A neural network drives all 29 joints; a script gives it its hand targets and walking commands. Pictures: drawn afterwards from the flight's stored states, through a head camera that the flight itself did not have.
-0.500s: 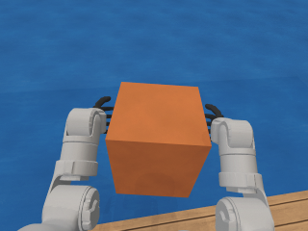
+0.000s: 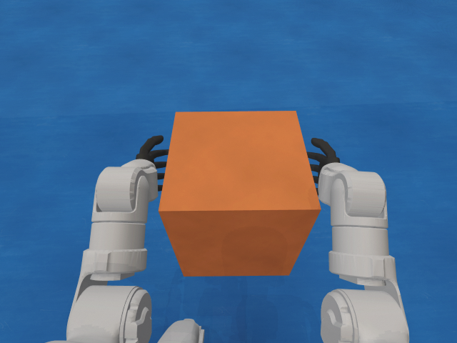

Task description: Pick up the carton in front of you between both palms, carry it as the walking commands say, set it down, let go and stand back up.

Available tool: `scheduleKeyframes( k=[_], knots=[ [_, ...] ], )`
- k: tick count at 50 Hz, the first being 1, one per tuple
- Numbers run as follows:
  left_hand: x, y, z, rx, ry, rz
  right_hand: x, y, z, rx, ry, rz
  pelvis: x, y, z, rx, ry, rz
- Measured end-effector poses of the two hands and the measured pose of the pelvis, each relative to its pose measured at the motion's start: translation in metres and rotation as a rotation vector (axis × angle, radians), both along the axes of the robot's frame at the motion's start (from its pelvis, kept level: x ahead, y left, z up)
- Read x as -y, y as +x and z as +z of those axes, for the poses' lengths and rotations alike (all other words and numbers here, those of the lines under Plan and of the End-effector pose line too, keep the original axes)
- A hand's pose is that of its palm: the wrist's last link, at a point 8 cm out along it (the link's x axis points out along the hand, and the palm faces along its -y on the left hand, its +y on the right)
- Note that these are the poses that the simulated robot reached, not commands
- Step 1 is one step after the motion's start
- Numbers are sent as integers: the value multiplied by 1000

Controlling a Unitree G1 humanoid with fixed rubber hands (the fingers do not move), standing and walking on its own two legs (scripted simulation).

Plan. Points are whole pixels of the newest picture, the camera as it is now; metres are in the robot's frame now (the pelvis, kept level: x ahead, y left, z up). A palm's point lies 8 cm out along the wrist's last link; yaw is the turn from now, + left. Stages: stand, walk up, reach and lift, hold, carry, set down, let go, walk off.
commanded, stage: carry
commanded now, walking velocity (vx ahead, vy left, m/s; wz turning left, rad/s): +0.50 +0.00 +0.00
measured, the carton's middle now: (236, 199) +0.36 +0.02 +0.02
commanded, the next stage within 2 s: none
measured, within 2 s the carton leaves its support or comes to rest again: neither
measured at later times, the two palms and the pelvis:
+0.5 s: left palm (167, 87) +0.68 +0.21 +0.02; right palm (284, 96) +0.67 -0.09 +0.02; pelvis +0.32 +0.07 -0.07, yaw -1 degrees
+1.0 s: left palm (182, 18) +0.98 +0.22 +0.05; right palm (278, 18) +1.01 -0.08 +0.05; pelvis +0.64 +0.05 -0.05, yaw +2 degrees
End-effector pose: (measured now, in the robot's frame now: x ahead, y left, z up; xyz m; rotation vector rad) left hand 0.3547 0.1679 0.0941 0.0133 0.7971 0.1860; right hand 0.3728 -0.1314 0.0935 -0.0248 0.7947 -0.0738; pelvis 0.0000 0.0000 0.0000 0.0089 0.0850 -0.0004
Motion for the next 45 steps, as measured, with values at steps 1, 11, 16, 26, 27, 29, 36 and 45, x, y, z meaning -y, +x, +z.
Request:
scheduleKeyframes(
  k=[1,11,16,26,27,29,36,45],
  knots=[
    [-1,11,3,11,-1,4,-1,11,2,10,5,0,0,9,1,-4,1,0],
    [-23,138,21,105,-4,5,-23,134,16,102,36,-30,-25,133,-12,-6,-35,-16],
    [-45,217,-6,103,-5,-29,-44,208,-2,103,-2,-36,-47,220,-49,31,-71,-27],
    [-44,341,-81,-64,-18,-114,-45,303,-76,-63,-54,-95,-72,329,-65,1,-32,-9],
    [-43,353,-83,-63,-22,-116,-44,314,-78,-62,-51,-102,-74,340,-64,-3,-33,-8],
    [-41,378,-86,-52,-31,-113,-42,336,-80,-51,-43,-117,-75,362,-62,-10,-34,-6],
    [-32,475,-76,45,-53,-88,-33,437,-69,46,-20,-134,-70,458,-62,-21,-34,4],
    [-37,596,-54,94,-1,-20,-37,586,-53,94,12,-43,-52,586,-67,0,-18,26]
  ],
)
